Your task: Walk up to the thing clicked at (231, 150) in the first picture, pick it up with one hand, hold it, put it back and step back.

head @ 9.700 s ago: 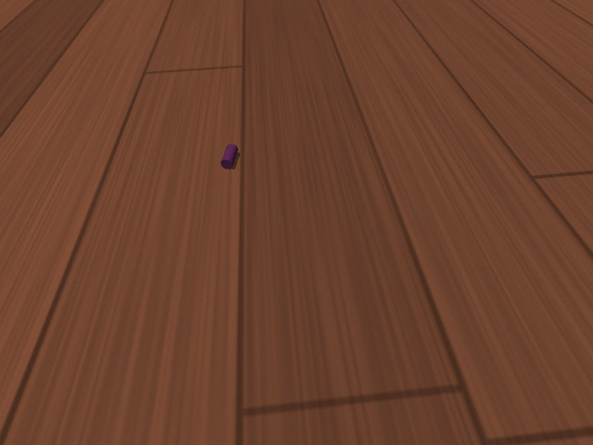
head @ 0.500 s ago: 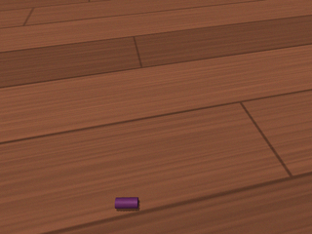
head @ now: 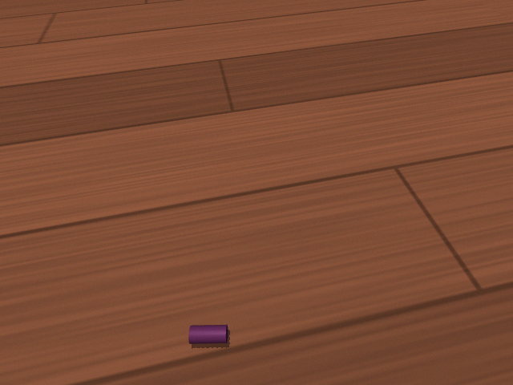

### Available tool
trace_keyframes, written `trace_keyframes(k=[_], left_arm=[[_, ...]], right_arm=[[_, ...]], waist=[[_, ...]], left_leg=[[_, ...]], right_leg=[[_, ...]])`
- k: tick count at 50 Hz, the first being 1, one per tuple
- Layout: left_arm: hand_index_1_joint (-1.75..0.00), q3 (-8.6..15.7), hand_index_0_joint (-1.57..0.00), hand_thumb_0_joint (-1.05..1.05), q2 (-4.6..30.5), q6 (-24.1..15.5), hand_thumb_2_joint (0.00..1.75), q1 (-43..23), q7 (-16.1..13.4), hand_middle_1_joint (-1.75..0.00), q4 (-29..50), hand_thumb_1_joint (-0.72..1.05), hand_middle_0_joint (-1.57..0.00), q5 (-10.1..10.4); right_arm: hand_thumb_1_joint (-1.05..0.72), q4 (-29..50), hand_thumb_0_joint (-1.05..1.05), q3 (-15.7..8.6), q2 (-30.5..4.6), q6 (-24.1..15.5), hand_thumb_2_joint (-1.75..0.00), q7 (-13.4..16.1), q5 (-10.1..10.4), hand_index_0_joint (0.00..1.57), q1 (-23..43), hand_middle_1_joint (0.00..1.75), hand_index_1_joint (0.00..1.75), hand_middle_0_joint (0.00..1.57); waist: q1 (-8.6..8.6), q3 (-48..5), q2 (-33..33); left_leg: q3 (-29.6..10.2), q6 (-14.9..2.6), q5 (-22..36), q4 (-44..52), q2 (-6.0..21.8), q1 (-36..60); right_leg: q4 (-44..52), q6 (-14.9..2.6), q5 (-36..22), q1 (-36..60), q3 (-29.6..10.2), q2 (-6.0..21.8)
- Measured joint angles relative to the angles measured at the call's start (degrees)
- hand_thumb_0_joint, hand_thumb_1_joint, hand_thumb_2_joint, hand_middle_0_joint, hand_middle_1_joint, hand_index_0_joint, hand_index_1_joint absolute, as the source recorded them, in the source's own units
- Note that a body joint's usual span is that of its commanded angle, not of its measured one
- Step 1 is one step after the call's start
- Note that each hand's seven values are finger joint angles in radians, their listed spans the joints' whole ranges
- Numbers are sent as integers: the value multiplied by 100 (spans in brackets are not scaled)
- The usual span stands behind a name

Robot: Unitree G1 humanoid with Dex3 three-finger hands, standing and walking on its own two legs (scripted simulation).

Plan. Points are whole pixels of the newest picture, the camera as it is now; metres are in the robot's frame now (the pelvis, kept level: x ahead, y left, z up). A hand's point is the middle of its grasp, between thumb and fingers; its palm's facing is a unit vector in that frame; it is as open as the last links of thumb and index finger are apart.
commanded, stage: stand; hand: left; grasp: from above
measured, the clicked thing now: (208, 334) +0.41 +0.24 -0.75
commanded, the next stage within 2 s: rise first in 0.16 s
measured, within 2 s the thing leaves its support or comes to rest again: neither
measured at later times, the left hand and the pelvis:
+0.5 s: hand out of the picture +0.14 +0.25 -0.17, palm faces -0.02 -0.94 -0.34, open 9.0 cm; pelvis -0.02 +0.00 -0.02, yaw +0 degrees
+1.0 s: hand out of the picture +0.12 +0.27 -0.24, palm faces -0.17 -0.87 -0.46, open 14.1 cm; pelvis -0.02 +0.02 -0.10, yaw +0 degrees
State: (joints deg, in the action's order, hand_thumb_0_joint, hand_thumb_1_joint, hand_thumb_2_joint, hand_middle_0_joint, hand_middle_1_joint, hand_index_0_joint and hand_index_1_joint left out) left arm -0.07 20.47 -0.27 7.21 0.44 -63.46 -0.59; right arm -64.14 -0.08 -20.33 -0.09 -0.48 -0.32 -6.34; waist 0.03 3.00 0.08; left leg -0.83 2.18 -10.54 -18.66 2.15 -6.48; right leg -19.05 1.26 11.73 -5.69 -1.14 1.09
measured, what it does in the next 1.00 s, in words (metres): lowers itself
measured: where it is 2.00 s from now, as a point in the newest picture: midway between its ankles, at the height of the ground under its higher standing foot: outside the picture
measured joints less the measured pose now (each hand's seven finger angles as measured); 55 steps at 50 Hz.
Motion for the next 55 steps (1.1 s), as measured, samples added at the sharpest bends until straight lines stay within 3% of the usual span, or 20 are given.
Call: trace_keyframes(k=[14, 17, 21, 25, 32, 39, 46, 55], left_arm=[[-30, 4, -21, 1, 2, -7, 90, -36, -4, -30, 27, 91, -20, 1], [-34, 204, -20, 1, -115, -92, 91, -171, -80, -34, 357, 87, -20, 95], [-48, 578, -18, 1, -142, -124, 93, -847, 74, -49, 136, 72, -19, -238], [-67, 832, -17, 1, -114, -43, 93, -946, 155, -67, 473, 49, -16, -627], [-90, 851, -12, 1, -241, 507, 96, -571, 26, -91, 1191, 0, -12, -945], [-102, 877, -9, 1, -309, 665, 100, -36, -16, -101, 2160, -37, -9, -1207], [-104, 799, -7, 0, -325, 880, 102, 506, -81, -103, 3174, -52, -9, -1443], [-105, 685, -9, 0, -259, 1084, 100, 875, -161, -104, 4019, -56, -9, -1705]], right_arm=[[-90, 18, 1, -7, 3, 3, -90, 4, 0, 20, -37, 30, 30, 20], [-91, 737, 1, 8, 46, -116, -91, 151, 226, 20, -327, 30, 30, 20], [-91, 1381, 1, -66, 282, -243, -91, 189, 223, 20, -445, 30, 30, 20], [-91, 1864, 1, -141, 531, -284, -91, 143, 160, 20, -581, 30, 30, 20], [-91, 2415, 1, -140, 671, -324, -90, 61, 152, 20, -771, 30, 30, 20], [-90, 2774, 1, -208, 650, -537, -91, 65, 119, 20, -725, 30, 30, 20], [-91, 3042, 1, -220, 664, -684, -91, 105, 89, 20, -549, 30, 30, 20], [-93, 3317, 1, -156, 702, -849, -91, 68, 45, 20, -395, 30, 30, 20]], waist=[[11, -19, 14], [31, -54, -8], [62, -104, 27], [101, -252, 74], [159, -542, 0], [130, -754, -8], [127, -875, -5], [154, -1094, -17]], left_leg=[[1, 4, 3, -11, 10, 38], [-74, -16, -109, -397, -16, -437], [-113, -12, -295, -1038, -16, -1230], [-72, -3, -538, -1632, -5, -1843], [-62, -49, -922, -2434, -20, -2575], [-113, -77, -1439, -3570, -37, -3572], [-180, -91, -1805, -4381, -22, -4336], [-255, -92, -2144, -5230, -35, -5263]], right_leg=[[0, -6, -10, 41, -1, -10], [-356, -1, 112, -389, 61, 8], [-991, -9, 305, -1170, 74, -5], [-1591, -4, 531, -1809, 11, -25], [-2311, 43, 866, -2508, -23, -21], [-3379, 90, 1362, -3457, -9, -24], [-4104, 112, 1696, -4165, 28, -55], [-4911, 131, 2035, -5047, 69, -63]])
